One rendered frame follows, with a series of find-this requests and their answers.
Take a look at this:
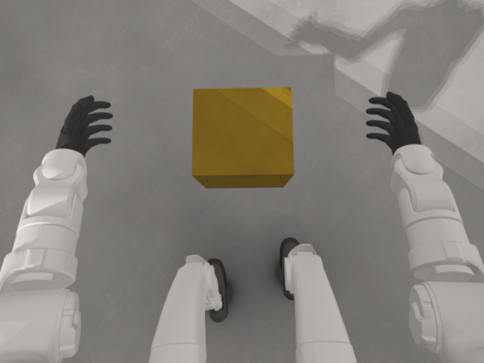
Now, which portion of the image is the robot left upper arm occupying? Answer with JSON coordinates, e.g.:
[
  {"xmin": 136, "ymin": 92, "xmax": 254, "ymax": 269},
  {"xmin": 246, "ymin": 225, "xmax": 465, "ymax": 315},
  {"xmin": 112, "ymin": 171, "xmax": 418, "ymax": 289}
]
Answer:
[{"xmin": 0, "ymin": 288, "xmax": 81, "ymax": 363}]

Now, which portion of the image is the carton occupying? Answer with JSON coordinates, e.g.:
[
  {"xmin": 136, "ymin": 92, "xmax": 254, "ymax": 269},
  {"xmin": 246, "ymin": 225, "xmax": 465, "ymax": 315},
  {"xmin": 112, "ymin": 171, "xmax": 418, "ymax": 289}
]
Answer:
[{"xmin": 192, "ymin": 87, "xmax": 294, "ymax": 188}]

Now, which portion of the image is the left robot forearm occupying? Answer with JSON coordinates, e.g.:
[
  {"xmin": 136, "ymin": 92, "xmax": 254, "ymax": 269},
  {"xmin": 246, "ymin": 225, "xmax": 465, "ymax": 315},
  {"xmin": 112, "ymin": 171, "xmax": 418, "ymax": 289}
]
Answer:
[{"xmin": 0, "ymin": 148, "xmax": 88, "ymax": 295}]

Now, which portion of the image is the robot left hand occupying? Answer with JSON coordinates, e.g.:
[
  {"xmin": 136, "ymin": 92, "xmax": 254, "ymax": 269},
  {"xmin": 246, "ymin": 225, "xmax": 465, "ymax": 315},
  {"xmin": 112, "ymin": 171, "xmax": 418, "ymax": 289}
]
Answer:
[{"xmin": 55, "ymin": 95, "xmax": 113, "ymax": 158}]

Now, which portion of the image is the right robot forearm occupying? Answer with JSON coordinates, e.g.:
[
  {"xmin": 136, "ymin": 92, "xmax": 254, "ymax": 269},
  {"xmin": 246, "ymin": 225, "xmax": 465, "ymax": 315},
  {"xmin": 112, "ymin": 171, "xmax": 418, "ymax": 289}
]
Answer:
[{"xmin": 390, "ymin": 144, "xmax": 484, "ymax": 283}]

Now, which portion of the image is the robot right upper arm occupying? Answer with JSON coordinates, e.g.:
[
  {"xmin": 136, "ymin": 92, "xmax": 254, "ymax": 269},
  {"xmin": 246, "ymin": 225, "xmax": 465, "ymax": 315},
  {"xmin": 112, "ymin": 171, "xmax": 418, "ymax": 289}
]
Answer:
[{"xmin": 409, "ymin": 281, "xmax": 484, "ymax": 363}]

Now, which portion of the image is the robot left foot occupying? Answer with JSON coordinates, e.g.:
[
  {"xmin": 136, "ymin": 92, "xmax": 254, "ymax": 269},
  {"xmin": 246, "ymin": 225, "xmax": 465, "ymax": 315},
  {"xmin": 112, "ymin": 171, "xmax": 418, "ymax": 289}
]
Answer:
[{"xmin": 207, "ymin": 259, "xmax": 228, "ymax": 322}]

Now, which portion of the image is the robot right hand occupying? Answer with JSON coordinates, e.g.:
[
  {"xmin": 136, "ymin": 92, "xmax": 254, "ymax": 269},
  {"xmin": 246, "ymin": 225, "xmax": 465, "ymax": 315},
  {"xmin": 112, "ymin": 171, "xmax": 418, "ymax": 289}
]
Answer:
[{"xmin": 366, "ymin": 92, "xmax": 421, "ymax": 155}]

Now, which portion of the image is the robot foot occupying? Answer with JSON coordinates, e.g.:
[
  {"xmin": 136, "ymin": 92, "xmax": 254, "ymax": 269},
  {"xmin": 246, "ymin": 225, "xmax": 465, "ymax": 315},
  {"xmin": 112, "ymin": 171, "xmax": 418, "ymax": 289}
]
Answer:
[
  {"xmin": 207, "ymin": 259, "xmax": 228, "ymax": 322},
  {"xmin": 280, "ymin": 237, "xmax": 299, "ymax": 300}
]

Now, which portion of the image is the robot right foot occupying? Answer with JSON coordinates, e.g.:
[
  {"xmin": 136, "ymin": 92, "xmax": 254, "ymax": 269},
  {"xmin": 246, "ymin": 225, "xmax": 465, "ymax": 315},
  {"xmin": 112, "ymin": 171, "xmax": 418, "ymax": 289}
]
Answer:
[{"xmin": 280, "ymin": 237, "xmax": 299, "ymax": 300}]

